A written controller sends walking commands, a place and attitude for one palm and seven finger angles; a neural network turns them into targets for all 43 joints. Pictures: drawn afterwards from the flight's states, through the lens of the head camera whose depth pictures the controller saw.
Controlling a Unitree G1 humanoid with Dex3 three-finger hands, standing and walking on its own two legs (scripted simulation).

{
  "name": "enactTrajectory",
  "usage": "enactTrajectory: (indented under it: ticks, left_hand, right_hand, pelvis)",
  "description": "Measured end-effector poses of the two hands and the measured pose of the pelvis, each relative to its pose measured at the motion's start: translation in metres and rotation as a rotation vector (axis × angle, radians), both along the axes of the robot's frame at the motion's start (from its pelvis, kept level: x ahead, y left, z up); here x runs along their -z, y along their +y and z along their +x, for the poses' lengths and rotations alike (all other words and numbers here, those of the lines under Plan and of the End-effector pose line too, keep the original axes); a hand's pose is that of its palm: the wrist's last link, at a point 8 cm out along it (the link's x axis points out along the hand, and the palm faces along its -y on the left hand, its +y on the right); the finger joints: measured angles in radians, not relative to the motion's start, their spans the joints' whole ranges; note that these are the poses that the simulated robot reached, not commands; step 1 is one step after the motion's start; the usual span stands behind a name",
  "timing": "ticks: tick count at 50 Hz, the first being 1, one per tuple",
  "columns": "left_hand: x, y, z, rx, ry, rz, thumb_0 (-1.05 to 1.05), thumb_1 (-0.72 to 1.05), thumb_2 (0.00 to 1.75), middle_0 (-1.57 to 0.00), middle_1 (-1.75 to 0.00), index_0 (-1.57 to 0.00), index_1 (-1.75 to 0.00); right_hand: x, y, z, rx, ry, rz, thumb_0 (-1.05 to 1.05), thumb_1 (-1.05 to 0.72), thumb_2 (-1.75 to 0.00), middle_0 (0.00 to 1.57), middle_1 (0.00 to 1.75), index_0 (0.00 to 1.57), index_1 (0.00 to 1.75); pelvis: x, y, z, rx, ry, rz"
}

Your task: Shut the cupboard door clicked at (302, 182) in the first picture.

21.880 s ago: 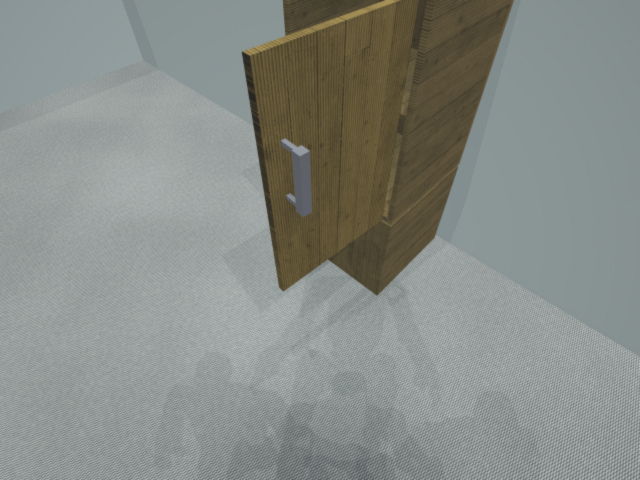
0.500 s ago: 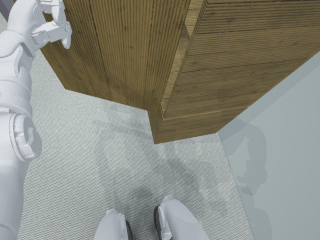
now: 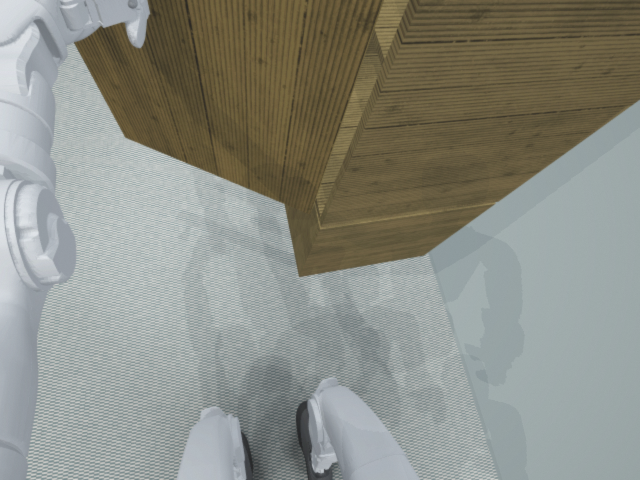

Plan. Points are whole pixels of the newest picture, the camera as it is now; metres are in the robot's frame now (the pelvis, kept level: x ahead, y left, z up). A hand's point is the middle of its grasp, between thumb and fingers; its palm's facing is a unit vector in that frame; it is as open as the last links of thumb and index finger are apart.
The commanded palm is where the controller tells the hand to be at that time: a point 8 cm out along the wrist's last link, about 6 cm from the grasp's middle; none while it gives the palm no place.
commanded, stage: pull the fist back off the door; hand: left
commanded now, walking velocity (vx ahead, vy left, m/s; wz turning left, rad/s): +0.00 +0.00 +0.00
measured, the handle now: out of the picture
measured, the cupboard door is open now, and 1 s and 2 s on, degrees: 57 52 52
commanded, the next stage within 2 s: draw the hand back to the body in 0.94 s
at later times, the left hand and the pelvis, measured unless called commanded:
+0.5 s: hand out of the picture +0.60 +0.07 +0.12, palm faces -0.01 -1.00 -0.02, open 3.1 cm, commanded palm +0.56 +0.12 +0.12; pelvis +0.01 -0.01 +0.02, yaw +0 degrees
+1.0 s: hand (150, 76) +0.51 +0.08 +0.12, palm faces -0.04 -1.00 -0.03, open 3.1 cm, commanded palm +0.49 +0.13 +0.12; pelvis +0.00 +0.00 +0.04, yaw +2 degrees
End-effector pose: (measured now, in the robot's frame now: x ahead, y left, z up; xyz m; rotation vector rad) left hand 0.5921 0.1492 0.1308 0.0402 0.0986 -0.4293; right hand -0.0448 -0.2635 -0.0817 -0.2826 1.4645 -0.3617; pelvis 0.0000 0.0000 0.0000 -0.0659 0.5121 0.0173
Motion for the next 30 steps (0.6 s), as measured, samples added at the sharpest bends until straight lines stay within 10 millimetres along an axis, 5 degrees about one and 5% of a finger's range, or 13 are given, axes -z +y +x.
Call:
enactTrajectory:
  ticks: [5, 8, 12, 20, 30]
  left_hand:
    - [0.001, -0.006, 0.005, -0.03, 0.01, -0.036, 0.03, 1.0, 0.97, -1.3, -1.5, -1.31, -1.49]
    - [0.005, -0.005, 0.01, -0.247, 0.026, -0.131, 0.03, 0.94, 0.94, -1.3, -1.5, -1.32, -1.49]
    - [0.006, -0.009, 0.008, -0.441, -0.072, -0.036, 0.03, 0.92, 0.92, -1.3, -1.5, -1.31, -1.5]
    - [0.018, -0.032, -0.007, -0.398, 0.006, -0.006, 0.02, 0.91, 0.9, -1.3, -1.5, -1.3, -1.49]
    - [0.004, -0.018, -0.03, -0.408, -0.062, 0.012, 0.02, 0.9, 0.9, -1.3, -1.5, -1.3, -1.49]
  right_hand:
    - [0.004, 0.003, -0.004, 0.0, 0.006, 0.008, 0.0, -0.91, -0.9, 0.21, 0.3, 0.2, 0.3]
    - [0.004, 0.011, -0.006, -0.027, 0.004, 0.054, 0.0, -0.91, -0.9, 0.2, 0.3, 0.2, 0.3]
    - [0.003, 0.026, -0.014, -0.038, 0.022, 0.148, 0.0, -0.91, -0.9, 0.2, 0.3, 0.2, 0.3]
    - [-0.012, 0.04, -0.037, 0.045, 0.072, 0.21, 0.0, -0.91, -0.9, 0.21, 0.3, 0.2, 0.3]
    - [-0.026, 0.022, -0.037, 0.054, 0.064, 0.187, 0.0, -0.91, -0.9, 0.2, 0.3, 0.2, 0.3]
  pelvis:
    - [0.004, 0.0, -0.001, -0.001, 0.013, -0.003]
    - [0.004, 0.0, -0.002, -0.003, 0.028, -0.007]
    - [0.001, -0.002, -0.002, 0.0, 0.037, 0.002]
    - [-0.016, -0.005, 0.002, 0.009, -0.005, 0.015]
    - [-0.031, -0.007, 0.009, 0.024, -0.061, 0.032]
